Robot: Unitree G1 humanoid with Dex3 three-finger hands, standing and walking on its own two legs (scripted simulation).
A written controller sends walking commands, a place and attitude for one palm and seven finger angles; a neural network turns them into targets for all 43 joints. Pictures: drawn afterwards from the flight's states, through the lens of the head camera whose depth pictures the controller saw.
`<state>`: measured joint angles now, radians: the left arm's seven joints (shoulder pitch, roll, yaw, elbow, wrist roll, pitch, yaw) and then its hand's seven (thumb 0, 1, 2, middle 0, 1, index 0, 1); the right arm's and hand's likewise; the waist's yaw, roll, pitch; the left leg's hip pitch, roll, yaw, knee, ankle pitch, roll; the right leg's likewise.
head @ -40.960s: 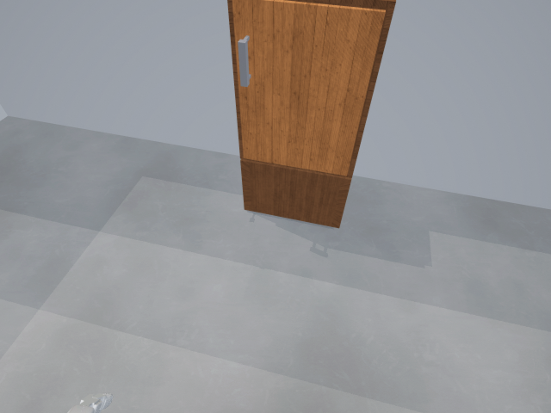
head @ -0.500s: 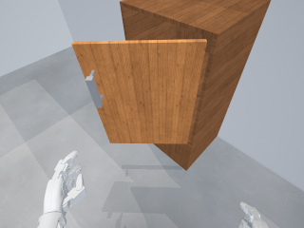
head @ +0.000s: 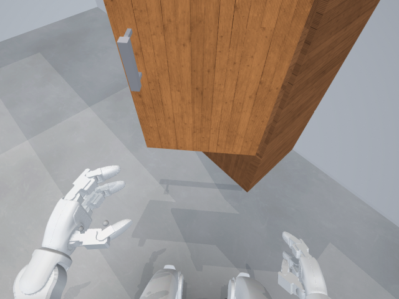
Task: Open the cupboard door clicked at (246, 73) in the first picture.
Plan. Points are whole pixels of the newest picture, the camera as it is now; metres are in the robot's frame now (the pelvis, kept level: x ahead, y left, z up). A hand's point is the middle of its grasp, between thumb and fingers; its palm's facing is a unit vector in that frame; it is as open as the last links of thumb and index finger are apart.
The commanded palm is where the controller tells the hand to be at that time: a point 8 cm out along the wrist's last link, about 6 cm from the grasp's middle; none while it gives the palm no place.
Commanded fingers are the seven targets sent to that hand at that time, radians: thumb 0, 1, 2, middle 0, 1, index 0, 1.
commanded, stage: raise the hand with hooked fingers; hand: left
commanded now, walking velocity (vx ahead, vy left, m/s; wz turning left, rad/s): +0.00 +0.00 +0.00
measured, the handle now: (132, 61) +0.63 +0.22 +0.09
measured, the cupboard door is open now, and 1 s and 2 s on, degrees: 42 42 42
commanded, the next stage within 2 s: move the hooked fingers beside the handle in 1.38 s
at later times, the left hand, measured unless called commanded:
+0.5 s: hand (60, 194) +0.27 +0.26 +0.09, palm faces +0.03 -1.00 -0.07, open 13.3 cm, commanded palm +0.24 +0.31 +0.09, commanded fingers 0.00 -0.50 0.30 -0.30 -1.20 -0.30 -1.20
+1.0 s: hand (48, 159) +0.32 +0.29 +0.11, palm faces -0.01 -1.00 -0.05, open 14.0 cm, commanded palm +0.29 +0.33 +0.11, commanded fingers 0.00 -0.50 0.30 -0.30 -1.20 -0.30 -1.20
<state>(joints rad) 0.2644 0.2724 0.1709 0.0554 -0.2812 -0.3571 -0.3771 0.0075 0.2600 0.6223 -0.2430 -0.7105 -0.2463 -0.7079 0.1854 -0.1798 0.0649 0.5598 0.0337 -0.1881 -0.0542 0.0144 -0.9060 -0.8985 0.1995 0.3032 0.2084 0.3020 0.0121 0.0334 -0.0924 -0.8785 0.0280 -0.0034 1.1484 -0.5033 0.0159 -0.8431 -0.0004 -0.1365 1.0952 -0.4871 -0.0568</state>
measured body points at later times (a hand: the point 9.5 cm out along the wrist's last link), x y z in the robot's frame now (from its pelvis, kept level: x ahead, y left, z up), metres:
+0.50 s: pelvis +0.01 +0.02 +0.03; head +0.06 +0.04 +0.47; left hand +0.26 +0.31 +0.10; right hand +0.19 -0.22 -0.03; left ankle +0.03 +0.11 -0.65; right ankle +0.03 -0.09 -0.65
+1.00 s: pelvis +0.02 +0.02 +0.04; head +0.08 +0.02 +0.49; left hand +0.31 +0.34 +0.12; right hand +0.17 -0.24 -0.04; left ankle +0.03 +0.11 -0.65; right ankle +0.03 -0.09 -0.65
